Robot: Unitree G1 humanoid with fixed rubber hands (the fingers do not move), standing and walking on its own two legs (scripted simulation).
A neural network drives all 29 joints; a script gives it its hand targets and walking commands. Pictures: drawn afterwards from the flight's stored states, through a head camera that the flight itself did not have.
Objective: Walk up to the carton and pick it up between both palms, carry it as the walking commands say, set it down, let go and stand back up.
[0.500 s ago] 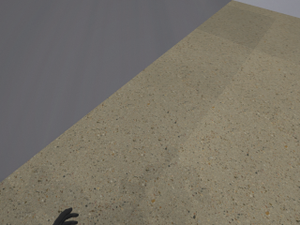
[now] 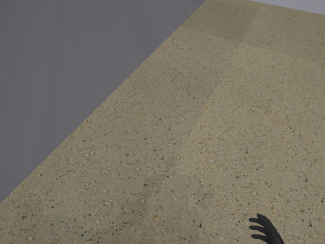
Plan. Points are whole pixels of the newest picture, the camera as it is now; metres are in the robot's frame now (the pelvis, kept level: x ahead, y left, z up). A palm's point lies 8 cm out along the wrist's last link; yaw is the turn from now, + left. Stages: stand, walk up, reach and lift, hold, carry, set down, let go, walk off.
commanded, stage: walk up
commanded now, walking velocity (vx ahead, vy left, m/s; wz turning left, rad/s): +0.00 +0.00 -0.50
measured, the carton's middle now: out of the picture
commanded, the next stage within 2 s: none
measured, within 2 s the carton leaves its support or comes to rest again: neither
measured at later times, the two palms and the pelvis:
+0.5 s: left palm (100, 223) +0.19 +0.19 -0.10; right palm out of the picture -0.08 -0.31 -0.13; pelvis -0.04 -0.02 -0.01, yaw -17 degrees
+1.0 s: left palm (97, 242) +0.15 +0.19 -0.12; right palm out of the picture -0.07 -0.30 -0.10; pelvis -0.05 -0.01 +0.00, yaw -32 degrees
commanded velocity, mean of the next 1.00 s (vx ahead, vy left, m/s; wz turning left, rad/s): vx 0.00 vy -0.01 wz -0.50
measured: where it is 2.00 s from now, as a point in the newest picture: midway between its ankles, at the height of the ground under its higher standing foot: outside the picture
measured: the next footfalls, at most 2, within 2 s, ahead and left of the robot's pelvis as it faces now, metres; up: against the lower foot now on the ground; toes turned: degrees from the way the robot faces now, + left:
left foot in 0.02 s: +0.04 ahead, +0.12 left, +0.00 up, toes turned +2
right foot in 0.48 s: -0.05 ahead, -0.13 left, +0.00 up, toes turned -22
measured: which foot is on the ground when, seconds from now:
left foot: up 0.00-0.00, down 0.02-0.48, up 0.50-1.00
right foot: down 0.00-0.02, up 0.04-0.46, down 0.48-1.00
